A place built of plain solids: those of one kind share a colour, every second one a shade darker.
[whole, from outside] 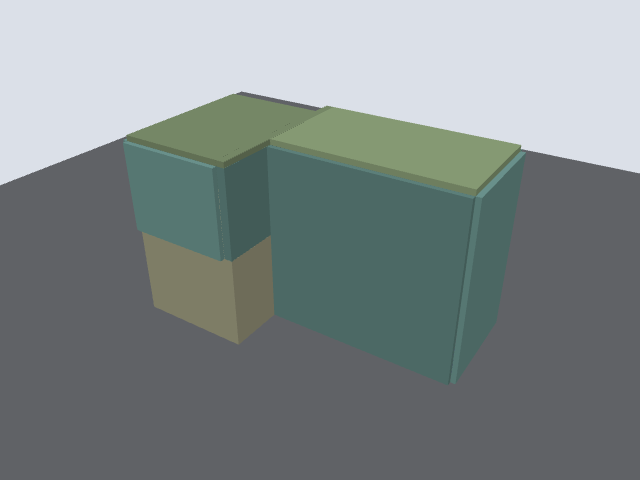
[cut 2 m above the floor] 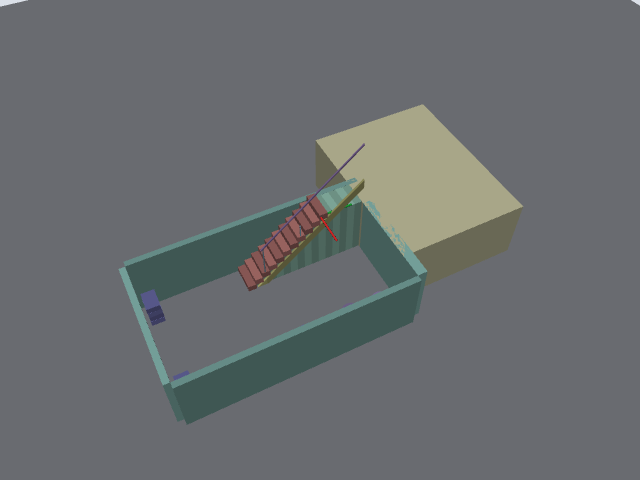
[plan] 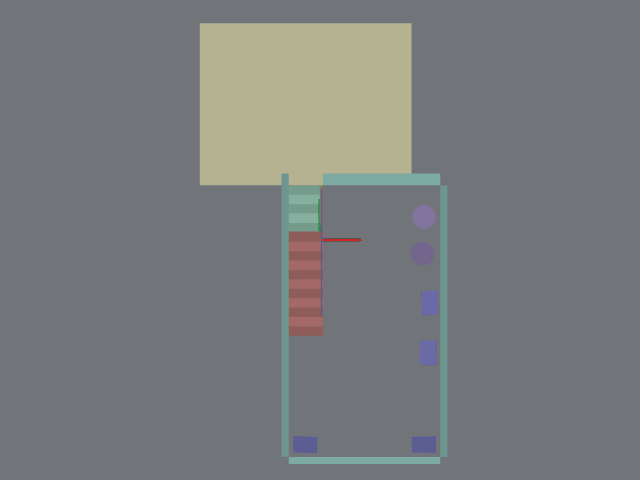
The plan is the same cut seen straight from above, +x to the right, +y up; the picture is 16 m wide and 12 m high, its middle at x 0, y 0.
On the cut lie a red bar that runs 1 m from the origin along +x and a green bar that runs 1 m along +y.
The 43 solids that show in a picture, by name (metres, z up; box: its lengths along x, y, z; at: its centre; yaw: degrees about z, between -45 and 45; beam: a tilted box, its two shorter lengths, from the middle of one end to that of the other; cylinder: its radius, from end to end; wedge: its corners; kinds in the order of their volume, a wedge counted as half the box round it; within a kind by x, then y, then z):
{
 "floor_1": {"box": [5.29, 4.06, 3.65], "at": [-0.36, 3.39, 1.52]},
 "wall_1": {"box": [0.18, 3.76, 3.18], "at": [-3.1, 3.54, 4.94]},
 "wall_2": {"box": [2.22, 0.3, 3.18], "at": [-1.89, 1.52, 4.94]},
 "wall_3": {"box": [0.18, 7.09, 6.58], "at": [-0.87, -1.88, 3.24]},
 "wall_4": {"box": [3.79, 0.18, 6.58], "at": [1.11, -5.51, 3.24]},
 "wall_5": {"box": [2.93, 0.3, 6.58], "at": [1.54, 1.52, 3.24]},
 "wall_6": {"box": [0.18, 6.79, 6.58], "at": [3.1, -2.03, 3.24]},
 "roof_1": {"box": [5.29, 3.76, 0.2], "at": [-0.36, 3.54, 6.63]},
 "roof_2": {"box": [6.01, 0.3, 0.2], "at": [0.0, 1.52, 6.63]},
 "roof_3": {"box": [3.79, 6.79, 0.2], "at": [1.11, -2.03, 6.63]},
 "under_1": {"box": [0.78, 0.24, 1.02], "at": [-0.39, -1.1, 0.46]},
 "under_2": {"box": [0.78, 0.24, 1.22], "at": [-0.39, -0.87, 0.56]},
 "under_3": {"box": [0.78, 0.24, 1.42], "at": [-0.39, -0.63, 0.66]},
 "under_4": {"box": [0.78, 0.24, 1.62], "at": [-0.39, -0.4, 0.76]},
 "under_5": {"box": [0.78, 0.24, 1.81], "at": [-0.39, -0.16, 0.86]},
 "under_6": {"box": [0.78, 0.24, 2.01], "at": [-0.39, 0.07, 0.95]},
 "under_7": {"box": [0.78, 0.24, 2.21], "at": [-0.39, 0.31, 1.05]},
 "under_8": {"box": [0.78, 0.24, 2.4], "at": [-0.39, 0.54, 1.15]},
 "under_9": {"box": [0.78, 0.24, 2.6], "at": [-0.39, 0.78, 1.25]},
 "under_10": {"box": [0.78, 0.24, 2.8], "at": [-0.39, 1.01, 1.35]},
 "under_11": {"box": [0.78, 0.24, 3.0], "at": [-0.39, 1.25, 1.45]},
 "plant_1": {"cylinder": 0.28, "from": [2.57, -0.34, 0.0], "to": [2.57, -0.34, 0.88]},
 "plant_2": {"cylinder": 0.28, "from": [2.6, 0.58, 0.0], "to": [2.6, 0.58, 0.88]},
 "crate_1": {"box": [0.6, 0.4, 0.2], "at": [-0.37, -5.12, 0.5], "yaw": 0.7},
 "crate_2": {"box": [0.6, 0.4, 0.2], "at": [-0.37, -5.12, 0.7], "yaw": -1.9},
 "crate_3": {"box": [0.6, 0.4, 0.25], "at": [-0.37, -5.11, 0.07], "yaw": -1.0},
 "crate_4": {"box": [0.6, 0.4, 0.2], "at": [-0.37, -5.11, 0.3], "yaw": -1.3},
 "crate_5": {"box": [0.6, 0.4, 0.2], "at": [2.6, -5.12, 0.9], "yaw": -0.5},
 "crate_6": {"box": [0.4, 0.6, 0.3], "at": [2.69, -2.82, 0.75], "yaw": -0.8},
 "crate_7": {"box": [0.4, 0.6, 0.2], "at": [2.74, -1.57, 1.1], "yaw": -1.8},
 "string_1": {"wedge": [[0.0, -1.79, -0.05], [0.0, -1.79, 0.25], [0.0, 1.37, 2.62], [0.0, 1.37, 2.92], [0.06, -1.79, -0.05], [0.06, -1.79, 0.25], [0.06, 1.37, 2.62], [0.06, 1.37, 2.92]]},
 "tread_1": {"wedge": [[-0.78, -2.39, -0.05], [-0.78, -2.39, 0.2], [-0.78, -2.14, -0.05], [-0.78, -2.14, 0.19], [0.07, -2.39, -0.05], [0.07, -2.39, 0.2], [0.07, -2.14, -0.05], [0.07, -2.14, 0.19]]},
 "tread_2": {"wedge": [[-0.78, -2.16, 0.18], [-0.78, -2.16, 0.39], [-0.78, -1.9, 0.18], [-0.78, -1.9, 0.39], [0.07, -2.16, 0.18], [0.07, -2.16, 0.39], [0.07, -1.9, 0.18], [0.07, -1.9, 0.39]]},
 "tread_3": {"wedge": [[-0.78, -1.92, 0.38], [-0.78, -1.92, 0.59], [-0.78, -1.67, 0.38], [-0.78, -1.67, 0.59], [0.07, -1.92, 0.38], [0.07, -1.92, 0.59], [0.07, -1.67, 0.38], [0.07, -1.67, 0.59]]},
 "tread_4": {"wedge": [[-0.78, -1.69, 0.58], [-0.78, -1.69, 0.79], [-0.78, -1.43, 0.58], [-0.78, -1.43, 0.78], [0.07, -1.69, 0.58], [0.07, -1.69, 0.79], [0.07, -1.43, 0.58], [0.07, -1.43, 0.78]]},
 "tread_5": {"wedge": [[-0.78, -1.45, 0.77], [-0.78, -1.45, 0.98], [-0.78, -1.2, 0.77], [-0.78, -1.2, 0.98], [0.07, -1.45, 0.77], [0.07, -1.45, 0.98], [0.07, -1.2, 0.77], [0.07, -1.2, 0.98]]},
 "tread_6": {"wedge": [[-0.78, -1.22, 0.97], [-0.78, -1.22, 1.18], [-0.78, -0.96, 0.97], [-0.78, -0.96, 1.18], [0.07, -1.22, 0.97], [0.07, -1.22, 1.18], [0.07, -0.96, 0.97], [0.07, -0.96, 1.18]]},
 "tread_7": {"wedge": [[-0.78, -0.98, 1.17], [-0.78, -0.98, 1.38], [-0.78, -0.73, 1.17], [-0.78, -0.73, 1.37], [0.07, -0.98, 1.17], [0.07, -0.98, 1.38], [0.07, -0.73, 1.17], [0.07, -0.73, 1.37]]},
 "tread_8": {"wedge": [[-0.78, -0.75, 1.36], [-0.78, -0.75, 1.57], [-0.78, -0.49, 1.36], [-0.78, -0.49, 1.57], [0.07, -0.75, 1.36], [0.07, -0.75, 1.57], [0.07, -0.5, 1.36], [0.07, -0.5, 1.57]]},
 "tread_9": {"wedge": [[-0.78, -0.51, 1.56], [-0.78, -0.51, 1.77], [-0.78, -0.26, 1.56], [-0.78, -0.26, 1.77], [0.07, -0.52, 1.56], [0.07, -0.52, 1.77], [0.07, -0.26, 1.56], [0.07, -0.26, 1.77]]},
 "tread_10": {"wedge": [[-0.78, -0.28, 1.76], [-0.78, -0.28, 1.97], [-0.78, -0.02, 1.76], [-0.78, -0.02, 1.97], [0.07, -0.28, 1.76], [0.07, -0.28, 1.97], [0.07, -0.02, 1.76], [0.07, -0.02, 1.97]]},
 "tread_11": {"wedge": [[-0.78, -0.04, 1.96], [-0.78, -0.04, 2.16], [-0.78, 0.21, 1.96], [-0.78, 0.21, 2.16], [0.07, -0.04, 1.96], [0.07, -0.04, 2.17], [0.07, 0.21, 1.96], [0.07, 0.21, 2.16]]},
 "guard_rail_1": {"wedge": [[0.02, -1.88, 1.56], [0.02, -1.88, 1.61], [0.02, 1.29, 4.22], [0.02, 1.29, 4.27], [0.06, -1.88, 1.56], [0.06, -1.88, 1.61], [0.06, 1.29, 4.22], [0.06, 1.29, 4.27]]}
}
